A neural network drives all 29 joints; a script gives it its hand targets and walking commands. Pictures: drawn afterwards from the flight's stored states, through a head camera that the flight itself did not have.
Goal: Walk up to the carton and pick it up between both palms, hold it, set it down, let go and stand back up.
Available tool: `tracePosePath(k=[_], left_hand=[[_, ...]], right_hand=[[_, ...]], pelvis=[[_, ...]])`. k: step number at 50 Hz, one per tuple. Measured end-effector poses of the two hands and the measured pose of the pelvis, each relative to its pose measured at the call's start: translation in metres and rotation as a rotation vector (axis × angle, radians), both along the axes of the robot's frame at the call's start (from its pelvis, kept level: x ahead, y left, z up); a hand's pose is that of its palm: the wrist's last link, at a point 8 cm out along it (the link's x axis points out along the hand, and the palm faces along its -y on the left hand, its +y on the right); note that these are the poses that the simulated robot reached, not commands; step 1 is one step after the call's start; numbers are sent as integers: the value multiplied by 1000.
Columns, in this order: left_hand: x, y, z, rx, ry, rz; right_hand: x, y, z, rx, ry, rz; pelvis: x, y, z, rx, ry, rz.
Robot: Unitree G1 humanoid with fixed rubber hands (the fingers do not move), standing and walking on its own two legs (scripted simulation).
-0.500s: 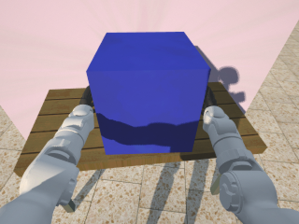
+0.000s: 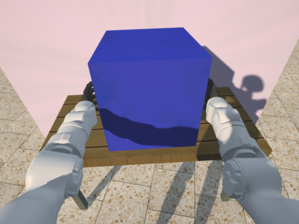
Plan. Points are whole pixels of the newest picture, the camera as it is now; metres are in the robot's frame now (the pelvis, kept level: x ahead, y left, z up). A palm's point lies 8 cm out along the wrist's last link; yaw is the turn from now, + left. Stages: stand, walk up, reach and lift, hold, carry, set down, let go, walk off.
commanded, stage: reach and lift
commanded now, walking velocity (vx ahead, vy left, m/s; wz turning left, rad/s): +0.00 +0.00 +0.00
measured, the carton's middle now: (148, 84) +0.50 +0.01 +0.16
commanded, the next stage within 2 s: hold in 0.96 s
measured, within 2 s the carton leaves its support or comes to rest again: neither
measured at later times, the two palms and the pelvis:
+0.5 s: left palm (89, 102) +0.43 +0.19 +0.15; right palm (209, 97) +0.41 -0.16 +0.17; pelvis +0.01 +0.02 +0.01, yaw -1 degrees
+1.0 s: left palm (99, 91) +0.43 +0.15 +0.19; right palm (223, 86) +0.43 -0.20 +0.19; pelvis +0.03 -0.01 +0.02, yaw +0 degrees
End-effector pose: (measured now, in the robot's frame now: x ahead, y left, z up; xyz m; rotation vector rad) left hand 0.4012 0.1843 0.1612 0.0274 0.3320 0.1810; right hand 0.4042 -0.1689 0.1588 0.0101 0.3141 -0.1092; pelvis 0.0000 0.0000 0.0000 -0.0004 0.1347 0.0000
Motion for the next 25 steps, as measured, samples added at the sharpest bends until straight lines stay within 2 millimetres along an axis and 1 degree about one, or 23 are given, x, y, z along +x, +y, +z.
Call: tracePosePath(k=[4, 8, 16, 18, 22, 25], left_hand=[[3, -5, 4, -2, -22, -5], [7, -5, 5, -26, -23, -11], [18, 4, -6, -54, -12, -36], [21, 7, -8, -33, -7, -50], [25, 9, -8, 65, 1, -84], [26, 7, -8, 78, 7, -88]], right_hand=[[0, -5, 2, -1, -22, -7], [0, -5, 2, -13, -22, -16], [3, 5, 6, -63, -11, -35], [4, 7, 7, -73, -7, -39], [7, 9, 6, -82, 2, -39], [9, 7, 9, -86, 6, -36]], pelvis=[[0, -2, 0, 3, 0, -1], [1, 1, 0, 4, -1, -9], [5, 12, 1, -4, 9, -7], [6, 15, 2, -8, 14, -7], [9, 21, 3, -15, 21, -7], [12, 22, 5, -18, 19, -7]])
